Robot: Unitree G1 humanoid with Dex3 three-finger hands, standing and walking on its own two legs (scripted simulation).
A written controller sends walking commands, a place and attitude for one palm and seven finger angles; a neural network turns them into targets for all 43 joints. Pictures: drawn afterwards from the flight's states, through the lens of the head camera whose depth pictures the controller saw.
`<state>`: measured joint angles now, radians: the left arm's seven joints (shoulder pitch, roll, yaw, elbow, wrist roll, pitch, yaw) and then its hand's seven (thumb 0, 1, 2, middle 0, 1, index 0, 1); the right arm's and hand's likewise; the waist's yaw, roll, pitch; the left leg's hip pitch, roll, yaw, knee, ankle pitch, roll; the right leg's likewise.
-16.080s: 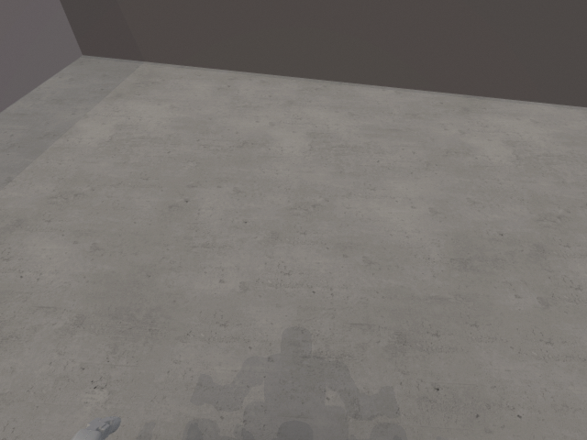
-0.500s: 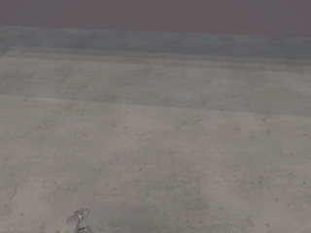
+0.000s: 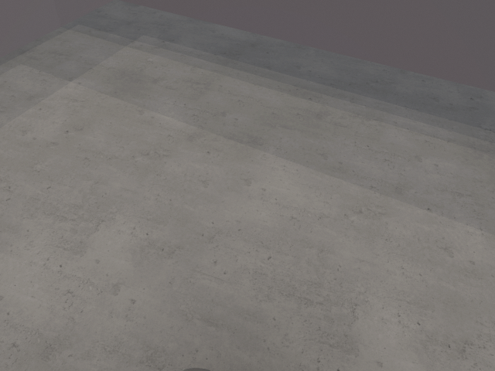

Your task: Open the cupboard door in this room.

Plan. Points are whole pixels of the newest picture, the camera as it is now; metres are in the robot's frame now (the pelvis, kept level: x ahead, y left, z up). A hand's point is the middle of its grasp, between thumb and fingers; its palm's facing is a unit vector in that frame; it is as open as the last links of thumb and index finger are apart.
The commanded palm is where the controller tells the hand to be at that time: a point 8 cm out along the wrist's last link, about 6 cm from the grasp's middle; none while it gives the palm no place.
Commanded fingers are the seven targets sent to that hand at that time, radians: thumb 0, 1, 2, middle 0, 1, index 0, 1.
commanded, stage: turn or walk to find it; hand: left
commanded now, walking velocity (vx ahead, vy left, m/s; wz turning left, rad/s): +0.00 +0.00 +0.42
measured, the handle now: out of the picture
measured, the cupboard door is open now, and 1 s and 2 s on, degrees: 0 0 0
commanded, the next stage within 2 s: none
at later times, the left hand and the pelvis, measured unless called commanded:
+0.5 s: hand out of the picture +0.03 +0.24 -0.15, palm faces +0.19 -0.95 -0.25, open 7.4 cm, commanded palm none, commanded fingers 0.00 0.90 0.90 -0.20 -0.30 -0.20 -0.30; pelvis -0.04 +0.02 +0.00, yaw +10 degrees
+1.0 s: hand out of the picture -0.11 +0.18 -0.16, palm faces +0.45 -0.86 -0.25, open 7.3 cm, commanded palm none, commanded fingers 0.00 0.90 0.90 -0.20 -0.30 -0.20 -0.30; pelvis -0.07 -0.02 +0.00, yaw +25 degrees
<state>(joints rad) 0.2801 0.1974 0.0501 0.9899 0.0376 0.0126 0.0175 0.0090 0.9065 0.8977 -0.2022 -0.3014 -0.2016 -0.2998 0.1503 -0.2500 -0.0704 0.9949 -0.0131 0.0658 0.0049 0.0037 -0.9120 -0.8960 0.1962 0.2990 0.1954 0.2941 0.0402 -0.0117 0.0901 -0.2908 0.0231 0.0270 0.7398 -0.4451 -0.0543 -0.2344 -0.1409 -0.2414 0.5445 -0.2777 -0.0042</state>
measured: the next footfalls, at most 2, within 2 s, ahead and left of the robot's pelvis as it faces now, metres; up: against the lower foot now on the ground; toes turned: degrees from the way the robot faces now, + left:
left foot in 0.04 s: +0.02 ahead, +0.13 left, +0.00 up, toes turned +5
right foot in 0.60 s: +0.01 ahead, -0.11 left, +0.00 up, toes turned +11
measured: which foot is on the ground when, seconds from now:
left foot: up 0.00-0.02, down 0.04-0.60, up 0.62-1.00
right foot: down 0.00-0.06, up 0.08-0.58, down 0.60-1.00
